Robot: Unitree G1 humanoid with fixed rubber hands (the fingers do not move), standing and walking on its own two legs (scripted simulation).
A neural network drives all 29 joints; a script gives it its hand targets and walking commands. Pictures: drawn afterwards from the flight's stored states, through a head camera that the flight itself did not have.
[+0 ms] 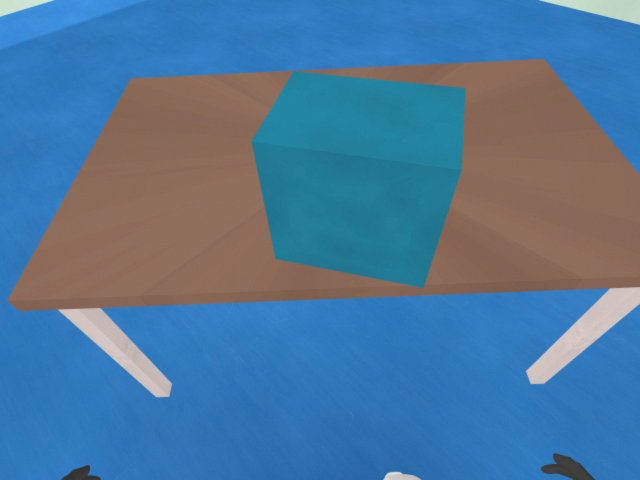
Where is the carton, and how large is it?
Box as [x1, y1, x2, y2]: [251, 71, 465, 287]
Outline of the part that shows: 293,71 251,141 275,258 423,287 461,169 465,88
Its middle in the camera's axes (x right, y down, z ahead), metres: +0.07 -0.10 +0.65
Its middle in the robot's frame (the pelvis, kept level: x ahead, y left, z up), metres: +0.57 -0.07 +0.02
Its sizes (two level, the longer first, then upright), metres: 0.271 0.191 0.264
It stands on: a table, 0.63 m high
